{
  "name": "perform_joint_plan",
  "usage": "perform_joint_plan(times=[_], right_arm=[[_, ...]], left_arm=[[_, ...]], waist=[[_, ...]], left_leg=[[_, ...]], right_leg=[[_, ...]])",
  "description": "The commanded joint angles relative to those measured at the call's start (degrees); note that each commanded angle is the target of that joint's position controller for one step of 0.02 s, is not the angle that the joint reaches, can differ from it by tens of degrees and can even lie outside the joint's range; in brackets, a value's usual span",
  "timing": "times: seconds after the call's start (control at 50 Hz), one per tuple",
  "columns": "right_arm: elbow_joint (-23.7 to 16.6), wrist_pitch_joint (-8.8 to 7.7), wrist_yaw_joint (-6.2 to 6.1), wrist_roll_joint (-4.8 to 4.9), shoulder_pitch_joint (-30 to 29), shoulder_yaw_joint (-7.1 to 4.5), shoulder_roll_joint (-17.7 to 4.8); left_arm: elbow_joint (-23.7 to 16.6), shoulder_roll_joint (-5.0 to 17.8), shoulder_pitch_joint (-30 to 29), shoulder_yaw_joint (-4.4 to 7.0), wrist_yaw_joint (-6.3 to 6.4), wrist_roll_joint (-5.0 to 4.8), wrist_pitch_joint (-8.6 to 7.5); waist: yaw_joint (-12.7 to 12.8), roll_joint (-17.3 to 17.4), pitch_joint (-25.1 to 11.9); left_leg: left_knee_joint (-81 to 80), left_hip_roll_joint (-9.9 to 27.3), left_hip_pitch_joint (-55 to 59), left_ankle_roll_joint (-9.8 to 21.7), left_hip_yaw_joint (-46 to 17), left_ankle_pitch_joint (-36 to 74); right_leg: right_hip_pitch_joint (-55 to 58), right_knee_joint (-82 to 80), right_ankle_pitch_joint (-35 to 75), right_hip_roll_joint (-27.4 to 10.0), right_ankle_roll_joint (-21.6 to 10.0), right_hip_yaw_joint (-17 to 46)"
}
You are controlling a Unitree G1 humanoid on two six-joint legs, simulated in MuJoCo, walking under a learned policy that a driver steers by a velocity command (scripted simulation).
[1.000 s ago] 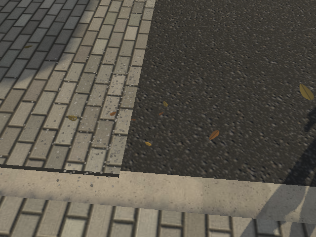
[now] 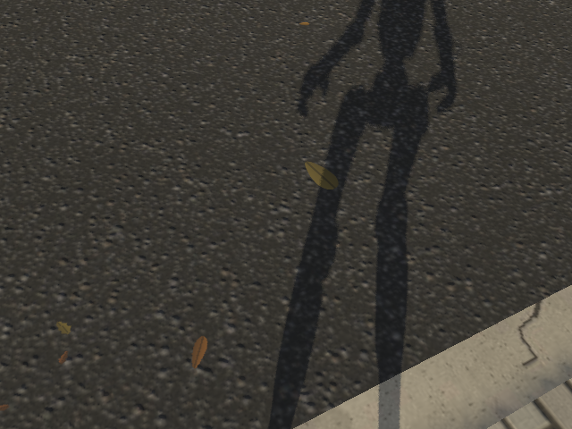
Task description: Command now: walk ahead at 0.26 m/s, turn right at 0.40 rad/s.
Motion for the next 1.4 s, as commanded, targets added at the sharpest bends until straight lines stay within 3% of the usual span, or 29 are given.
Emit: perform_joint_plan(times=[0.02, 0.14, 0.22, 0.24, 0.26, 0.28, 0.32, 0.36, 0.42, 0.52, 0.68, 0.72, 0.74, 0.76, 0.78, 0.8, 0.82, 0.86, 0.9, 0.96, 1.04, 1.18, 1.24, 1.26, 1.28, 1.3, 1.32, 1.36, 1.4], right_arm=[[-2.16, -1.1, -0.01, 0.26, 1.89, -2.38, -8.74], [-0.09, -1.77, 1.53, 1.79, 3.16, -3.18, -11.91], [1.11, -1.01, 2.13, 2.59, 3.25, -2.27, -10.11], [0.53, -1.37, 2.43, 1.84, 1.42, -1.05, -6.45], [-1.56, -2.36, 3.03, 0.66, -0.83, 0.47, -1.29], [-4.07, -3.48, 2.68, 1.72, -3.42, -0.8, -6.01], [-2.54, -4.17, 2.81, 2.43, -1.81, -2.06, -9.7], [-1.04, -4.3, 2.9, 0.9, -1.18, -2.27, -9.2], [-0.2, -4.04, 3.33, 0.79, -1.67, -1.87, -6.89], [-2.61, -3.91, 4.14, 1.09, -10.2, -0.52, -3.65], [-4.77, -4.06, 6.15, 1.57, -14.39, -0.38, -5.6], [-3.25, -4.26, 5.37, 1.08, -7.86, -1.63, -8.0], [-0.59, -4.21, 4.65, 0.86, 1.36, -2.7, -10.08], [1.81, -4.12, 4.1, 0.59, 12.04, -3.35, -13.43], [2.58, -3.61, 4.14, -0.07, 14.55, -3.48, -17.09], [4.42, -3.02, 4.58, 1.56, 20.59, -3.77, -15.24], [4.3, -2.75, 4.05, 1.7, 16.48, -3.19, -12.66], [2.33, -2.99, 3.71, 0.67, 6.07, -1.75, -9.36], [2.85, -3.77, 3.88, -0.31, 3.7, -1.43, -7.46], [4.45, -4.77, 3.35, 0.54, 4.18, -1.46, -7.64], [5.83, -3.91, 1.75, 0.94, 6.8, -1.49, -8.6], [9.55, -1.81, 1.06, 1.54, 14.67, -1.77, -10.08], [8.45, -0.77, 0.62, 1.13, 11.42, -1.72, -10.88], [6.19, -1.12, 0.63, 0.24, 9.79, -0.96, -9.12], [7.56, -1.68, 1.37, 0.18, 21.29, 1.25, -1.8], [8.94, -1.69, 1.63, 1.36, 20.28, -0.55, -9.56], [5.86, -1.29, 1.41, 2.87, 13.31, -1.69, -11.83], [4.73, 0.5, 0.54, 2.13, 9.23, -1.77, -9.38], [5.13, 3.28, -0.1, 2.01, 13.0, -1.87, -6.49]], left_arm=[[-4.03, 1.48, 0.47, 0.25, -0.78, 0.03, -1.75], [-3.52, 1.37, -1.56, -0.35, -1.78, -0.04, -4.58], [-0.68, 1.42, 5.32, 0.28, -2.04, -0.17, -5.21], [0.35, 2.64, 10.63, 0.78, -1.69, -0.25, -5.23], [0.51, 7.83, 15.07, 1.87, -1.15, 0.6, -5.12], [1.04, 12.16, 17.13, 3.11, -1.57, 0.88, -5.54], [0.12, 5.66, 12.08, 1.1, -1.74, 0.51, -7.14], [-0.33, 4.22, 8.92, 0.52, -1.82, 0.18, -7.51], [1.02, 4.18, 9.58, 0.51, -1.46, 0.8, -7.97], [4.66, 4.63, 12.93, 0.87, -0.54, -0.34, -7.98], [8.36, 7.07, 15.67, 2.01, 0.1, -0.69, -6.17], [8.87, 8.61, 15.1, 2.23, -0.14, -0.78, -5.57], [8.87, 8.58, 14.21, 1.92, -0.23, -0.83, -5.39], [7.84, 5.13, 14.83, 0.68, -0.32, 0.56, -5.8], [8.96, -3.43, 25.37, -1.69, -1.12, 1.62, -7.17], [8.64, 1.1, 24.08, -1.39, -1.23, -1.66, -8.8], [6.65, 4.8, 14.13, -0.41, -0.72, -3.27, -9.27], [4.67, 5.52, 5.66, -0.3, 0.29, -0.93, -8.8], [4.91, 3.03, 8.52, -0.26, 0.03, 0.14, -7.53], [3.68, 0.91, 5.7, -0.56, -0.32, 0.32, -7.04], [0.8, -2.02, -4.27, -1.68, -1.09, 0.77, -7.78], [-3.7, -0.65, -16.15, -1.46, -3.75, 0.37, -8.73], [-0.24, 3.77, -2.55, 0.65, -3.48, 1.93, -9.54], [1.54, 7.45, 6.8, 1.43, -2.78, 3.36, -9.68], [2.07, 9.8, 9.06, 1.68, -2.73, 3.44, -8.99], [1.18, 5.49, 10.41, 1.03, -2.5, 2.26, -8.08], [0.27, 4.38, 4.87, 0.44, -1.96, 1.69, -7.4], [0.94, 1.22, -2.39, -0.52, -1.51, 1.23, -6.93], [1.5, 1.22, -6.84, -0.36, -1.82, 2.23, -7.03]], waist=[[-0.69, 10.47, -2.76], [-1.53, 11.53, -2.44], [2.72, 8.87, -2.81], [5.24, 5.93, -4.22], [6.06, -7.53, -4.59], [6.97, -13.04, -0.01], [4.07, -8.31, 4.6], [2.65, -4.62, 4.07], [1.88, -3.14, 2.1], [4.34, -3.49, 4.65], [5.39, -1.88, 6.73], [1.73, -1.95, 2.0], [-3.02, -1.58, -3.82], [-6.57, 2.09, -12.75], [-0.71, 21.21, -22.03], [-5.57, 20.06, -28.82], [-5.99, 11.55, -17.02], [-2.16, 2.85, -4.54], [1.77, 5.63, -3.61], [2.89, 6.19, -0.41], [0.14, 5.59, 2.24], [-3.23, 4.24, 4.92], [4.83, 6.13, -4.81], [8.04, 2.67, -13.83], [4.33, -12.9, -24.46], [7.44, -5.89, -30.2], [6.57, -4.82, -20.71], [2.62, -0.85, -8.42], [-1.44, -4.04, -4.91]], left_leg=[[-14.97, 12.0, 8.18, 10.0, -14.22, -13.63], [-15.42, 13.89, 5.83, 11.05, -11.8, -11.86], [-8.66, 11.52, -2.8, 7.71, -9.13, -17.79], [-0.5, 8.72, -9.44, 4.71, -6.08, -17.75], [18.37, 2.22, -21.66, 0.3, 1.91, -17.69], [27.45, 1.0, -31.9, 0.92, -0.92, -21.81], [32.28, 5.11, -34.68, 1.81, -4.68, -11.89], [29.03, 6.36, -31.59, 0.72, -4.33, -3.93], [25.05, 5.36, -26.02, -1.36, -2.86, 7.18], [9.01, 3.75, -19.68, -1.76, -2.38, 21.03], [0.78, 3.51, -16.66, 1.78, -3.01, 12.87], [0.33, 0.47, -6.73, 3.82, 0.14, 6.85], [0.07, -0.09, 6.92, 5.41, 1.8, 10.69], [7.48, 8.55, 29.09, 8.21, -6.61, 19.73], [13.53, 20.61, 49.41, 15.34, -26.23, 31.27], [-0.6, 24.25, 51.35, 20.24, -42.96, 10.53], [-4.45, 21.82, 43.9, 17.28, -36.36, 5.41], [-7.24, 18.27, 23.25, 14.35, -25.27, 16.02], [-9.19, 14.84, 14.06, 13.58, -19.06, 23.78], [-13.05, 12.11, 9.77, 12.19, -11.69, 28.79], [-15.63, 7.35, 7.61, 9.26, -4.24, 28.48], [-10.8, 12.49, 23.04, 8.33, -7.28, 27.53], [6.92, 8.01, 21.81, 4.75, -6.76, 46.52], [21.88, 4.42, 9.36, 2.3, -6.11, 31.37], [45.74, -4.94, -10.88, -1.9, -4.5, -23.51], [51.73, -4.02, -13.52, -2.22, -12.26, -30.25], [51.82, -1.18, -17.6, -2.8, -10.67, -26.99], [46.16, 2.76, -16.71, -4.46, -6.73, -21.15], [42.09, 3.68, -7.19, -5.67, -4.34, -17.93]], right_leg=[[-4.81, -5.19, 2.54, -2.64, -0.26, -2.49], [6.98, -26.37, 4.54, -3.25, -2.94, -5.77], [24.31, -39.45, 10.24, -1.1, -6.23, -7.51], [32.56, -41.68, 6.85, -6.13, -7.92, -0.64], [39.18, -48.83, -2.81, -19.05, -12.52, 18.44], [35.39, -55.05, -13.11, -25.23, -19.28, 32.17], [33.06, -55.72, -10.2, -20.97, -17.28, 25.88], [31.55, -56.58, 3.93, -17.33, -14.88, 17.09], [29.04, -56.13, 21.64, -13.84, -13.75, 7.84], [25.3, -54.52, 22.77, -11.82, -11.77, 1.2], [32.75, -44.29, 27.83, -16.67, -10.39, 3.73], [34.32, -34.18, 44.93, -15.21, -9.17, 2.99], [30.35, -23.63, 49.86, -12.62, -7.58, 0.49], [14.48, -5.06, 32.89, -8.97, -5.51, -0.72], [-6.23, 17.2, -15.5, 0.26, -2.03, 1.2], [-12.88, 22.39, -12.98, 1.99, -1.71, 7.21], [-18.04, 22.13, -8.44, -2.52, -1.86, 3.7], [-14.81, 16.88, 1.58, -7.04, -1.7, -0.14], [-7.87, 11.94, 5.32, -10.02, -2.39, 0.81], [-9.05, 1.74, 12.72, -11.03, -2.11, -0.01], [-4.01, -21.91, 28.66, -8.01, -1.72, -3.86], [-7.02, -35.67, 27.22, -4.54, -4.95, -4.17], [14.45, -40.06, 33.41, -0.96, -8.29, -6.25], [34.5, -34.58, 55.71, -10.38, -11.95, 1.76], [55.91, -32.74, 71.89, -29.56, -23.48, 22.24], [55.78, -34.04, 63.59, -28.38, -22.82, 25.51], [47.78, -36.65, 60.07, -25.96, -19.98, 17.11], [30.44, -42.21, 52.08, -20.89, -16.82, 8.23], [16.12, -48.03, 43.37, -18.34, -15.86, 2.02]])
